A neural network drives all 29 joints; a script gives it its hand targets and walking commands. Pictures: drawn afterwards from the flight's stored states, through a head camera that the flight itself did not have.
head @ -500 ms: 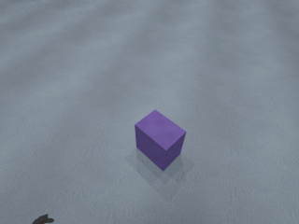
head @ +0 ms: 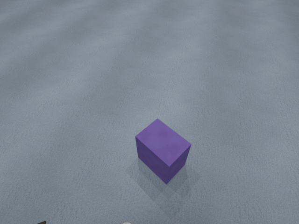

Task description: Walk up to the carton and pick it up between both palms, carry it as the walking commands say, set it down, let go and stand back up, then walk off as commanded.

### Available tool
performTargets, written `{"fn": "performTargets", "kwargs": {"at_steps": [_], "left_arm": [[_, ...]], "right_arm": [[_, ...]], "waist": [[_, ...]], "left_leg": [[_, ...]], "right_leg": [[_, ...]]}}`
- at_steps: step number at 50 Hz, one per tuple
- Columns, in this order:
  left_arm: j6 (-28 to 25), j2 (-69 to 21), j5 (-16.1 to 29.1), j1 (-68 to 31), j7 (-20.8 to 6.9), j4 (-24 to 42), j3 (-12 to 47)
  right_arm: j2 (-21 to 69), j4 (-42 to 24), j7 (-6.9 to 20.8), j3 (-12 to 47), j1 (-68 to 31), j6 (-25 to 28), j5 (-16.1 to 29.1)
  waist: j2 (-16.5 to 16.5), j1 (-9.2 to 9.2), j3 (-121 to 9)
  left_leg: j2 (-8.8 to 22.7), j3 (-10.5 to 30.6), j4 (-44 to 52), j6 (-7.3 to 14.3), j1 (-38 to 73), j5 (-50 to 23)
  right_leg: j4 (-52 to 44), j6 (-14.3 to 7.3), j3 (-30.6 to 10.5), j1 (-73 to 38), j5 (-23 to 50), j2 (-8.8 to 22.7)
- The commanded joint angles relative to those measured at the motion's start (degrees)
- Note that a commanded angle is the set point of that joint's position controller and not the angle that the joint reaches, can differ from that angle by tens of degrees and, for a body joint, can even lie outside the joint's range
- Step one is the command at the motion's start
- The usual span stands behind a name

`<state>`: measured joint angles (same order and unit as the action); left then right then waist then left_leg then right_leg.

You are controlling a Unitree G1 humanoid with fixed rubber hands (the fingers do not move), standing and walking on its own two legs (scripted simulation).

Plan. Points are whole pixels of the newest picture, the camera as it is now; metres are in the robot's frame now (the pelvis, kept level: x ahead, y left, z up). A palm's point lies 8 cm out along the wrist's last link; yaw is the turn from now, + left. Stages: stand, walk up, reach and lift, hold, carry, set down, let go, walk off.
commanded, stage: walk up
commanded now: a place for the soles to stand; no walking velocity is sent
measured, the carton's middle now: (161, 151) +0.65 -0.05 -0.60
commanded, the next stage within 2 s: none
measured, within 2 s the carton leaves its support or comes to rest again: neither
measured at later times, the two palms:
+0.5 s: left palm out of the picture +0.16 +0.29 -0.07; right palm out of the picture +0.12 -0.36 -0.08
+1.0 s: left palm (46, 223) +0.16 +0.30 -0.08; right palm out of the picture +0.12 -0.35 -0.08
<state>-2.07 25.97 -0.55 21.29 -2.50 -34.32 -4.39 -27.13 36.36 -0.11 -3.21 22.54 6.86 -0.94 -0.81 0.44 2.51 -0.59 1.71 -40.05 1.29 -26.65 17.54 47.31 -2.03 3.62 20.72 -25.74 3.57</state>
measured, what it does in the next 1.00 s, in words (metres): steps on the spot: right foot, then left foot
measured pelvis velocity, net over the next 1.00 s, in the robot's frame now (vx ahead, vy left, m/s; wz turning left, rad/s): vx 0.04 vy -0.02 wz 0.00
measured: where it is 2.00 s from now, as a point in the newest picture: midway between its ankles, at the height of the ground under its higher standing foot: outside the picture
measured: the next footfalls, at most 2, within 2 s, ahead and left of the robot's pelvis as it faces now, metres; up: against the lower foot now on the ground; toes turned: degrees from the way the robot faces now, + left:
right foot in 0.22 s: +0.13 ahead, -0.13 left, +0.00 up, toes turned -4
left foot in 0.52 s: +0.12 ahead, +0.14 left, +0.00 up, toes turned -1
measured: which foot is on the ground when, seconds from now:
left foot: down 0.00-0.24, up 0.26-0.50, down 0.52-1.00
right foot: down 0.00-0.00, up 0.02-0.20, down 0.22-1.00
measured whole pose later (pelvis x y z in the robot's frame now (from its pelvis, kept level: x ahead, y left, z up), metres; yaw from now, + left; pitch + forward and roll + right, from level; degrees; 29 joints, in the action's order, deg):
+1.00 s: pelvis +0.04 -0.02 -0.01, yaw +0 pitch -2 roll +1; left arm 1.3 25.4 -0.6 15.7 -1.6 -34.2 -4.2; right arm -26.5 36.5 -3.3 -1.6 20.9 3.3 -1.0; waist -1.9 0.4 5.3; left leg 0.8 2.5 -50.3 0.0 -24.7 24.2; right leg 51.8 -1.9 3.2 26.9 -22.9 2.5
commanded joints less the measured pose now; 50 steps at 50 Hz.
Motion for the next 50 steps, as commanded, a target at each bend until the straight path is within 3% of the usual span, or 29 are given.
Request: {"fn": "performTargets", "kwargs": {"at_steps": [1, 3, 5, 8, 10, 11, 12, 14, 16, 19, 23, 24, 26, 27, 28, 31, 33, 34, 36, 37, 38, 39, 40, 41, 43, 45, 47, 48, 50], "left_arm": [[1.01, 11.09, -1.23, -8.35, 0.90, 6.16, -3.75], [1.67, 11.18, -0.99, -5.44, 1.06, 3.09, -3.92], [1.85, 10.11, -1.47, -3.13, 0.78, 1.71, -4.05], [1.34, 9.39, -1.23, -1.72, 1.13, 0.38, -4.12], [0.54, 9.37, -1.93, 0.85, 1.42, -0.77, -4.38], [-0.05, 15.09, -3.05, 2.41, 1.77, -0.56, -5.48], [-0.20, 16.45, -1.97, -1.97, 1.97, 0.84, -5.42], [0.66, 14.10, -1.12, -4.15, 2.05, 0.94, -4.79], [0.76, 12.58, -0.82, -5.50, 2.31, 1.34, -3.98], [0.82, 12.62, -0.91, -4.90, 2.31, 1.58, -3.64], [1.85, 11.81, -0.76, -8.58, 1.89, 3.32, -3.31], [2.03, 9.55, -0.43, -7.80, 1.82, 3.10, -2.86], [2.49, 6.98, 0.45, -7.07, 1.63, 3.49, -2.34], [2.87, 9.08, 0.26, -9.07, 1.85, 2.77, -3.26], [3.09, 9.40, -0.07, -8.40, 1.80, 1.84, -3.51], [2.09, 10.09, -1.17, -4.73, 1.41, 0.34, -3.94], [1.15, 14.34, -1.43, -5.09, 1.68, 0.22, -4.71], [1.26, 14.12, -1.30, -6.53, 1.68, 0.63, -4.35], [1.42, 13.25, -1.47, -10.04, 1.63, 1.78, -3.64], [1.81, 12.84, -1.37, -12.40, 1.41, 2.19, -3.21], [2.06, 10.84, -1.05, -12.06, 1.27, 2.69, -2.79], [2.35, 9.31, -0.76, -11.58, 1.21, 2.89, -2.64], [2.63, 8.70, -0.22, -9.93, 1.23, 2.46, -2.85], [2.99, 9.97, -0.08, -10.67, 1.22, 2.01, -3.50], [2.85, 9.88, -0.88, -8.88, 1.07, 0.62, -3.81], [2.37, 10.20, -1.20, -6.77, 1.02, -0.22, -4.21], [1.36, 14.01, -1.77, -6.40, 1.15, -0.36, -4.73], [1.28, 14.65, -1.60, -6.69, 1.36, -0.14, -4.75], [1.51, 14.17, -1.51, -10.36, 1.40, 1.01, -4.34]], "right_arm": [[-19.28, 0.94, -3.83, -6.43, 10.50, 1.09, 1.00], [-17.36, 0.42, -3.65, -5.47, 4.73, -0.04, 0.29], [-16.67, -0.09, -3.47, -5.09, 2.95, -0.74, 0.15], [-14.98, -1.46, -3.22, -3.97, -0.29, -1.28, -0.34], [-12.32, -1.93, -3.23, -2.86, -1.96, -1.84, -0.11], [-7.94, -2.72, -3.56, -1.85, -0.74, -1.97, 0.42], [-7.20, -2.45, -4.28, -1.36, 1.44, -2.24, 0.85], [-11.89, -0.67, -4.65, -2.75, -0.55, -3.36, 1.33], [-11.12, 0.26, -4.41, -2.68, 1.00, -3.28, 1.08], [-9.56, 0.96, -4.22, -2.12, 2.02, -3.07, 0.70], [-8.61, 2.32, -4.34, -1.87, 5.85, -2.14, 0.74], [-9.74, 2.74, -4.45, -2.45, 7.14, -1.68, -0.07], [-16.07, 0.92, -4.83, -3.95, 2.73, -1.20, -1.17], [-16.66, 0.50, -4.59, -3.72, -1.04, -1.65, -0.42], [-17.13, 0.52, -4.65, -3.68, -2.50, -1.67, -0.69], [-13.64, -0.27, -4.06, -2.49, -4.23, -2.19, -0.07], [-10.95, 0.49, -4.59, -2.02, -0.49, -2.64, 1.32], [-11.45, 0.61, -4.81, -2.25, -0.11, -2.98, 0.89], [-10.43, 0.70, -4.59, -2.37, 2.40, -2.46, 0.45], [-9.95, 1.70, -4.42, -2.28, 4.68, -2.23, 0.54], [-11.12, 2.39, -4.36, -2.84, 6.26, -1.80, -0.14], [-13.25, 2.39, -4.35, -3.52, 5.66, -1.66, -0.70], [-15.59, 1.66, -4.23, -4.11, 3.05, -1.28, -1.03], [-16.41, 1.51, -4.07, -4.09, 0.60, -1.54, -0.81], [-16.37, 0.32, -4.23, -3.53, -3.67, -1.83, -0.87], [-14.08, 0.47, -4.00, -2.99, -4.53, -2.01, -0.59], [-11.50, 0.63, -4.23, -2.43, -2.46, -2.33, 0.32], [-11.70, 1.11, -4.63, -2.69, 0.72, -2.63, 0.62], [-11.23, 1.28, -4.60, -2.83, 2.54, -2.64, 0.41]], "waist": [[0.70, 2.76, -2.89], [5.21, 0.66, 2.23], [11.65, 0.18, 1.38], [11.86, -1.22, -0.75], [7.23, -4.35, -3.76], [-8.04, -4.97, -4.75], [-10.54, -2.46, -3.61], [-3.55, -3.17, -1.84], [-6.18, -2.35, -1.09], [-8.76, -2.42, -3.34], [-6.43, 0.08, -5.57], [-3.83, 0.53, -6.61], [8.82, -0.83, -4.32], [5.58, -1.08, -0.88], [6.41, -2.00, 0.64], [4.79, -3.72, -1.93], [-6.07, -2.30, -3.55], [-5.86, -1.97, -3.15], [-6.28, -0.27, -2.44], [-7.05, 0.94, -1.90], [-3.70, 1.91, -2.52], [1.93, 1.46, -1.68], [7.36, 0.07, -0.90], [7.19, -0.30, 0.72], [6.37, -2.29, 0.05], [5.03, -3.21, -0.80], [-5.04, -2.32, -1.95], [-6.15, -1.89, -2.65], [-7.13, -0.46, -0.57]], "left_leg": [[22.27, 40.86, 16.84, 15.96, 20.74, 0.16], [18.45, 31.10, 15.11, 14.52, 10.95, 3.54], [14.74, 22.53, 11.72, 13.56, 5.86, -3.00], [13.63, 17.92, 6.16, 13.14, -0.43, -13.65], [8.75, 12.14, -3.99, 8.71, -6.29, -13.22], [0.91, 6.92, -19.15, 3.70, -13.23, -4.66], [-2.39, 0.96, -21.15, 1.32, -16.38, 12.79], [0.61, 2.09, -25.33, 1.22, -12.53, 12.46], [1.35, 1.04, -20.93, 0.76, -11.54, 11.80], [1.02, -3.27, -16.46, 0.91, -6.67, 13.40], [-0.10, -6.83, -0.74, 1.85, 7.73, 1.39], [0.85, -3.51, 1.10, 2.96, 10.76, 0.00], [14.99, 25.52, 8.38, 10.51, 6.81, -8.12], [17.44, 28.10, 9.67, 14.43, 0.21, -5.40], [16.97, 26.94, 8.21, 14.64, -2.61, -6.78], [7.95, 14.13, -0.22, 7.84, -6.84, -4.61], [-0.07, -0.25, -15.74, 2.45, -9.92, 0.73], [-0.20, -2.27, -17.08, 2.08, -7.95, 12.19], [0.70, -3.15, -13.21, 3.32, -1.40, 11.84], [0.80, -3.95, -7.36, 3.63, 4.63, 7.59], [1.19, -1.06, -3.17, 4.60, 9.19, 1.91], [4.56, 7.36, 0.67, 6.11, 9.03, 0.28], [11.91, 23.32, 7.28, 9.77, 5.57, 2.77], [15.09, 28.46, 10.93, 12.84, 0.10, 7.20], [14.08, 25.54, 9.32, 12.44, -5.91, 9.05], [8.53, 17.26, 3.82, 8.57, -8.09, 7.08], [0.57, 3.02, -10.97, 3.29, -11.27, 7.04], [-0.29, -2.22, -14.68, 2.14, -9.12, 9.70], [0.97, -2.83, -14.24, 2.67, -3.50, 13.10]], "right_leg": [[21.70, -0.03, -9.62, 25.23, -6.74, 0.58], [17.24, 0.48, -8.44, 21.12, -6.72, 1.08], [13.05, 1.23, -6.34, 15.30, -4.99, 0.99], [2.90, 0.02, -4.10, 4.01, -2.48, -0.51], [-12.20, -2.27, -5.77, -8.83, 4.31, -1.74], [-21.44, -4.50, -24.25, -12.24, 4.98, 9.85], [-24.32, -7.81, -29.21, -11.95, 11.30, 17.36], [-25.06, -8.22, -26.98, -5.63, 5.62, 16.10], [-20.60, -6.67, -21.22, -7.13, 16.11, 12.98], [-17.05, -8.88, -16.75, -6.84, 26.79, 12.22], [-9.41, -8.55, -9.74, 1.30, 23.89, 9.26], [-5.82, -7.56, -8.50, 3.61, 20.11, 7.93], [5.03, -0.85, -5.24, 9.03, 4.95, 0.62], [5.01, -0.24, -5.74, 5.59, -4.06, -0.94], [4.59, -0.39, -5.96, 3.96, -4.65, -1.25], [-7.17, -2.80, -8.69, -4.49, 0.94, 0.98], [-20.17, -7.93, -24.25, -6.41, -0.71, 13.37], [-20.71, -10.96, -25.87, -3.37, 3.88, 16.58], [-17.89, -12.36, -21.60, 1.90, 6.18, 15.08], [-15.51, -9.74, -15.86, 6.17, 5.01, 11.65], [-11.39, -7.02, -12.19, 9.63, 4.25, 8.09], [-6.73, -4.14, -9.34, 11.74, 1.64, 4.73], [0.90, -0.98, -6.57, 12.00, -1.52, 0.81], [3.35, -0.59, -5.74, 7.98, -3.60, -1.39], [2.88, -1.35, -5.90, 1.16, -4.40, -1.98], [-5.91, -2.47, -7.61, -2.67, -4.66, -0.51], [-19.84, -6.64, -22.52, -5.19, -10.81, 9.47], [-22.64, -9.29, -27.28, -3.55, -9.61, 15.20], [-21.23, -11.58, -24.07, 3.01, -3.75, 15.19]]}}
